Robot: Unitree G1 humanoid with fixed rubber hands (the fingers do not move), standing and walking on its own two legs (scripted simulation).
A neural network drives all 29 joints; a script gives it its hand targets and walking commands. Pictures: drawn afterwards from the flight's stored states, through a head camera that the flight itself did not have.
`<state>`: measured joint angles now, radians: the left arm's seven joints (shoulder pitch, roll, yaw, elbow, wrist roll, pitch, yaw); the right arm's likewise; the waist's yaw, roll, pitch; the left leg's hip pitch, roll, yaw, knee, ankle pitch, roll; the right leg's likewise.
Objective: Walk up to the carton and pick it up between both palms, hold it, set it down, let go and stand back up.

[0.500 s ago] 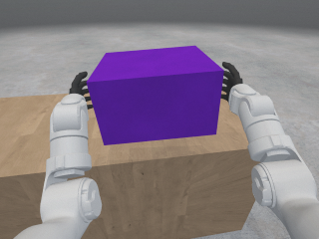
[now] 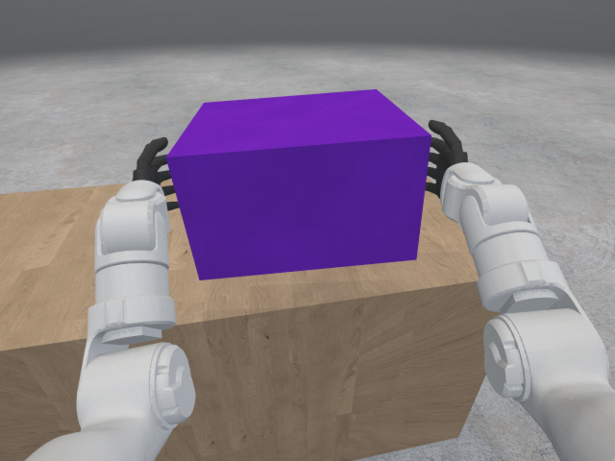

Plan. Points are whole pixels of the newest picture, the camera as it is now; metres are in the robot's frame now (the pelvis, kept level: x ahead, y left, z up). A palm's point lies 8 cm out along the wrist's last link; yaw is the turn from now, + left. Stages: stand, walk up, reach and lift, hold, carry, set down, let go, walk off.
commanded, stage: hold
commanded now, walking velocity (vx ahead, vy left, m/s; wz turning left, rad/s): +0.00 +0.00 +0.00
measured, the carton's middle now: (298, 172) +0.45 -0.02 +0.23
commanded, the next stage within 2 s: set down in 1.06 s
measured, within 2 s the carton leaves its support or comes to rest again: neither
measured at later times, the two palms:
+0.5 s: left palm (137, 198) +0.35 +0.19 +0.25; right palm (440, 175) +0.35 -0.19 +0.26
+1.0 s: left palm (125, 202) +0.35 +0.21 +0.25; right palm (429, 172) +0.36 -0.18 +0.26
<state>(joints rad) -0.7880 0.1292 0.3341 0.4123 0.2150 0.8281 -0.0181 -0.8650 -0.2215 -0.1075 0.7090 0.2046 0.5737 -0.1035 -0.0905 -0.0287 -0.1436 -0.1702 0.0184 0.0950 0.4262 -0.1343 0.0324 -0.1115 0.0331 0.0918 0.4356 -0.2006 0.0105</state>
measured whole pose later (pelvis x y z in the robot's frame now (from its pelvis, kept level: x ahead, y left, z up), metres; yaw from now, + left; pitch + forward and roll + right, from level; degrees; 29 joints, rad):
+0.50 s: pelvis +0.00 +0.00 +0.00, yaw +0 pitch -7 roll -1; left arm -0.79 0.13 0.33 0.41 0.21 0.83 -0.01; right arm -0.86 -0.22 -0.11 0.70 0.21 0.58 -0.10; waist -0.06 -0.03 -0.14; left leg -0.17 0.02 0.10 0.43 -0.13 0.03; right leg -0.11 0.03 0.09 0.44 -0.20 0.01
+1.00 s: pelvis +0.00 +0.00 +0.00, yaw +0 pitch -7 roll -1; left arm -0.79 0.13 0.33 0.41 0.22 0.83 -0.01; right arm -0.86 -0.22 -0.09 0.70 0.21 0.58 -0.10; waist -0.03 -0.03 -0.14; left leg -0.17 0.02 0.09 0.43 -0.13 0.03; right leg -0.11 0.03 0.09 0.44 -0.20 0.01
